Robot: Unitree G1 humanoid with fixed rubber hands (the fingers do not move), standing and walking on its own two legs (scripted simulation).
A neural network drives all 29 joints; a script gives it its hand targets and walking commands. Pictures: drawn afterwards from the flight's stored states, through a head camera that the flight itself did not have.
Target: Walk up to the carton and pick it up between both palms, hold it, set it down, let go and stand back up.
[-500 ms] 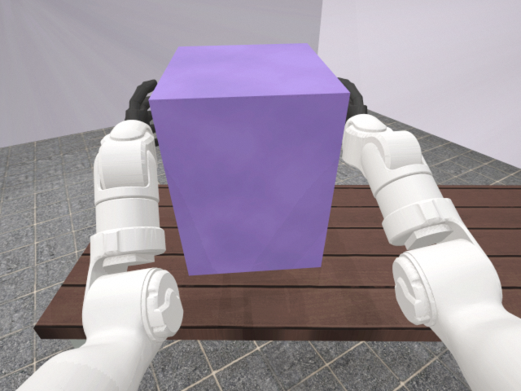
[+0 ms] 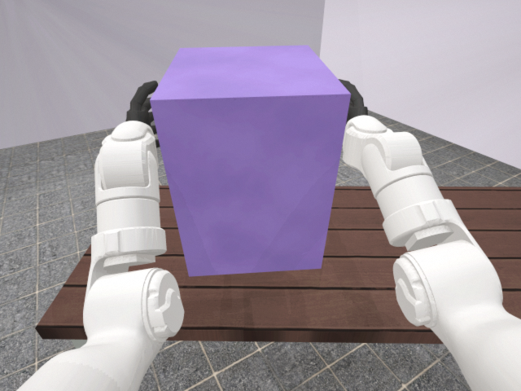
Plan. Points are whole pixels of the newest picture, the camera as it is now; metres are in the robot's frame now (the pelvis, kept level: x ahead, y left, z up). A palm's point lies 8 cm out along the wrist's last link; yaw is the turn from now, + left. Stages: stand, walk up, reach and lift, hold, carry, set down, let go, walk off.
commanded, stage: hold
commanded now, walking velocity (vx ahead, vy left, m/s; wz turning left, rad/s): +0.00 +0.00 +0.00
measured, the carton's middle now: (250, 157) +0.40 -0.01 +0.24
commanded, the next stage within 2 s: none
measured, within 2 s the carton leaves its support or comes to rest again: neither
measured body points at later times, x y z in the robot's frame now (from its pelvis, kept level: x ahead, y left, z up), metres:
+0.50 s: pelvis +0.00 +0.00 +0.00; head -0.10 +0.02 +0.44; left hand +0.39 +0.15 +0.30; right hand +0.37 -0.16 +0.30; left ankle +0.03 +0.13 -0.75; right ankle +0.00 -0.13 -0.75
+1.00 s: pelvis +0.00 +0.00 +0.00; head -0.10 +0.02 +0.44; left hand +0.39 +0.14 +0.30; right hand +0.37 -0.16 +0.29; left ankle +0.03 +0.13 -0.75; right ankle +0.00 -0.13 -0.75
